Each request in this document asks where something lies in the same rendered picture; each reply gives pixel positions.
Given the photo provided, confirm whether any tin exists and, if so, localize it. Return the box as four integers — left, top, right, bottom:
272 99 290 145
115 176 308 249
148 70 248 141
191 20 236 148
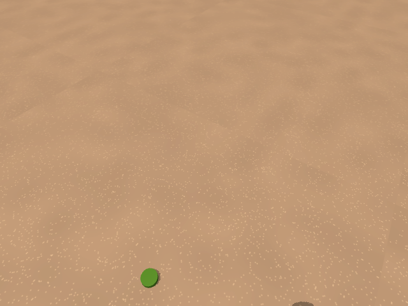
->
140 268 159 288

